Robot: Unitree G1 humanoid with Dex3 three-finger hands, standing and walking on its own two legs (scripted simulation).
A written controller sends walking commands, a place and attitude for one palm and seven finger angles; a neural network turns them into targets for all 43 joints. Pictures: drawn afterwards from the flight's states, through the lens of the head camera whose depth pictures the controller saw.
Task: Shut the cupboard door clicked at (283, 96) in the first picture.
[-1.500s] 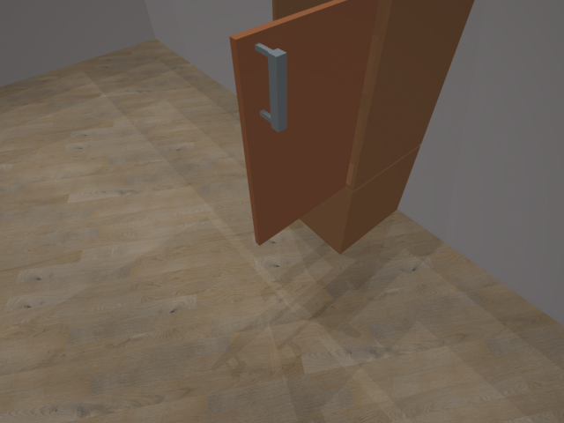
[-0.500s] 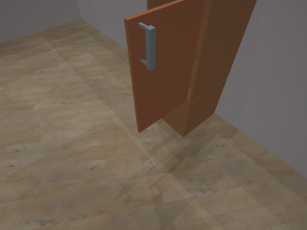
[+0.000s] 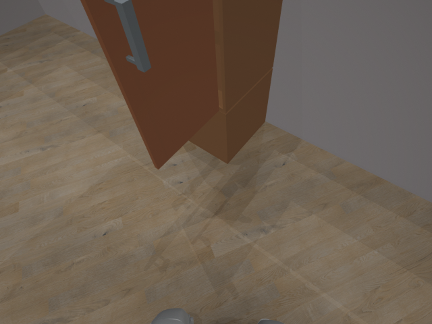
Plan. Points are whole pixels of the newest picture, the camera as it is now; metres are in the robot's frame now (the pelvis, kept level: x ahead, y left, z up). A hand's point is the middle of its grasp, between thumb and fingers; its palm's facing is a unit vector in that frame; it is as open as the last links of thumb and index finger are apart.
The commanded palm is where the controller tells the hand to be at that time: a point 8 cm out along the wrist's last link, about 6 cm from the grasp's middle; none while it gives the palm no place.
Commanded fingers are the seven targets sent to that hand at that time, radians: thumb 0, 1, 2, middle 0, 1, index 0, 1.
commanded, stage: walk around to get in front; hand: left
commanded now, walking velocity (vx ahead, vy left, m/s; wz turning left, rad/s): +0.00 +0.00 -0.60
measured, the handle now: (127, 34) +0.63 +0.24 +0.17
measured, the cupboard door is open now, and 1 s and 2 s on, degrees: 90 90 90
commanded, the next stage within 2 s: none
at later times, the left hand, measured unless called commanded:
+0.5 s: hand (117, 318) +0.13 +0.24 -0.16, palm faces -0.19 -0.96 -0.22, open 7.4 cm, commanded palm none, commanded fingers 0.00 0.90 0.90 -0.20 -0.30 -0.20 -0.30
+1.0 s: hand (171, 279) +0.21 +0.13 -0.15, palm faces -0.59 -0.77 -0.22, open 7.4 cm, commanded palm none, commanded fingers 0.00 0.90 0.90 -0.20 -0.30 -0.20 -0.30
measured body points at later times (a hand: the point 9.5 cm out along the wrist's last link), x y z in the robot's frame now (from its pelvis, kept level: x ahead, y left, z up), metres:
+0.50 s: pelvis +0.02 +0.04 +0.02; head +0.08 +0.06 +0.46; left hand +0.14 +0.29 -0.14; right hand +0.07 -0.23 -0.11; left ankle +0.03 +0.17 -0.72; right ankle -0.04 -0.09 -0.65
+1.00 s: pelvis +0.02 +0.02 +0.01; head +0.08 -0.01 +0.46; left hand +0.24 +0.17 -0.14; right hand -0.07 -0.24 -0.12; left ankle +0.11 +0.13 -0.68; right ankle -0.02 -0.10 -0.72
